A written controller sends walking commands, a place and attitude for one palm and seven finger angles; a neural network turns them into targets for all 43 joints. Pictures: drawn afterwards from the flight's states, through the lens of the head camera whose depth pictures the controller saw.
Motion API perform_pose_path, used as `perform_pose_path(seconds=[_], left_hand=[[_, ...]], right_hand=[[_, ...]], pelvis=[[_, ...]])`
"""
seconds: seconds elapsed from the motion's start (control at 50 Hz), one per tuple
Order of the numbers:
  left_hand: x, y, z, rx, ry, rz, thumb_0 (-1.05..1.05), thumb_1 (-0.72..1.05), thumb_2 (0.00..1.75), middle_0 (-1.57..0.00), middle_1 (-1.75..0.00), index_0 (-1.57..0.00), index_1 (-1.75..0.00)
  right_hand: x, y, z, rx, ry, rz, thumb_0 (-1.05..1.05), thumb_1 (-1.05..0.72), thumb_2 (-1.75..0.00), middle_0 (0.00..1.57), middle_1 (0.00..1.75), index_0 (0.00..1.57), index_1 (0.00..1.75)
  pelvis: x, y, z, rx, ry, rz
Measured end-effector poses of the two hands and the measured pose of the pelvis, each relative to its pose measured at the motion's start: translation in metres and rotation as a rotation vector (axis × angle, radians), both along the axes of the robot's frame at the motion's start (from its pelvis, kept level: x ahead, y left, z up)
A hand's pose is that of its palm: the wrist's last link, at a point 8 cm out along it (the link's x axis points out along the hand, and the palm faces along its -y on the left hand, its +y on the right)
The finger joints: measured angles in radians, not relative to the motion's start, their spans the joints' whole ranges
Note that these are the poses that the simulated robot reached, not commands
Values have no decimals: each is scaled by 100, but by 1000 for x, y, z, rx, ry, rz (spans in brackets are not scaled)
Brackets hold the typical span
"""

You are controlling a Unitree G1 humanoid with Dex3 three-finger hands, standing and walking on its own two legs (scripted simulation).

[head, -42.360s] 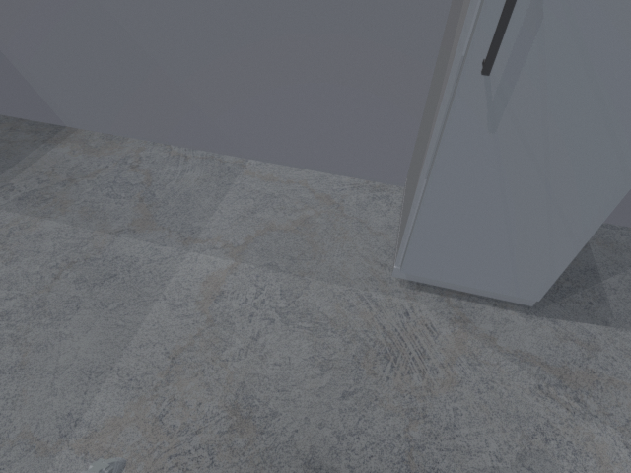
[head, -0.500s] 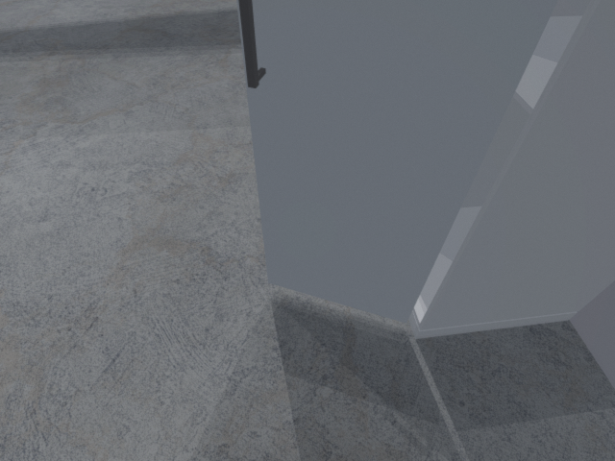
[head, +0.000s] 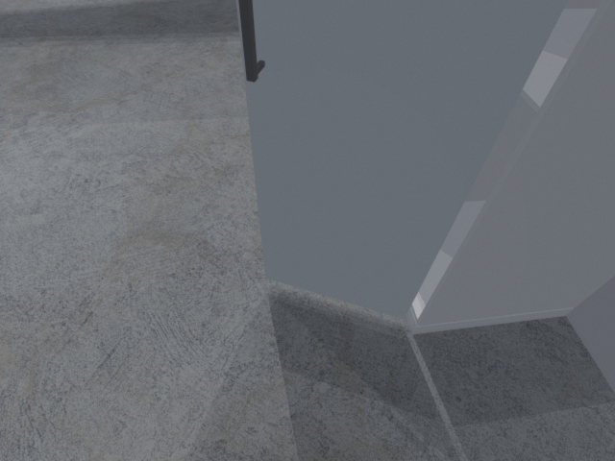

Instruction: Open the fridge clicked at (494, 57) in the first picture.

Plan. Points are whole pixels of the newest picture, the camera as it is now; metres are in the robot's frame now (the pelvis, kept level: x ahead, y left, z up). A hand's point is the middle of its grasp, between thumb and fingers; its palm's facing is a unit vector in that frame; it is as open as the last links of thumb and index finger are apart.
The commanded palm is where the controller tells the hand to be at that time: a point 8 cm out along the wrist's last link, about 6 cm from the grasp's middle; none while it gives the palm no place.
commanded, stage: look to check the result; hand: left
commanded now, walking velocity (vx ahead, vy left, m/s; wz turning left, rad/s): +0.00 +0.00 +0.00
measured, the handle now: out of the picture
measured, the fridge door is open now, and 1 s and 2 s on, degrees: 64 64 64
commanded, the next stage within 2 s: stand and wait in 0.26 s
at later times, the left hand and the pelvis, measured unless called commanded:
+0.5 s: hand out of the picture +0.01 +0.17 -0.18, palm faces -0.02 -0.98 -0.19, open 7.3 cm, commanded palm none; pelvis +0.00 +0.00 +0.00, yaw +0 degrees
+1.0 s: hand out of the picture +0.01 +0.16 -0.18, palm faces -0.01 -0.98 -0.19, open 7.3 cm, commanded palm none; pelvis +0.01 -0.01 +0.00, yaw +0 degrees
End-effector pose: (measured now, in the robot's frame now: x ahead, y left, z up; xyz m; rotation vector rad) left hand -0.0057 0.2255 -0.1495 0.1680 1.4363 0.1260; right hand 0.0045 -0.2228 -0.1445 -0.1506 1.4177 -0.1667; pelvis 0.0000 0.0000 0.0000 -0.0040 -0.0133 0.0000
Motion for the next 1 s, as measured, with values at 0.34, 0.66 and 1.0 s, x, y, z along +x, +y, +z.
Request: perform_pose_path(seconds=[0.34, 0.66, 1.0], left_hand=[[13, -4, -1, -9, -28, -7, 1, 91, 90, -20, -30, -20, -30], [14, -5, 2, 1, -27, -10, 1, 91, 90, -20, -30, -20, -30], [9, -13, 1, -6, -15, -2, 1, 91, 90, -20, -30, -20, -30]], right_hand=[[6, -1, 1, -6, -19, -7, 1, -91, -89, 20, 30, 20, 30], [-1, 0, -1, 8, 0, -14, 1, -91, -89, 20, 30, 20, 30], [0, -5, -1, 7, 2, -16, 1, -91, -89, 20, 30, 20, 30]], pelvis=[[4, 0, 0, 2, -4, -6], [4, -2, 0, 4, -3, -7], [6, -8, 1, 3, -3, -6]])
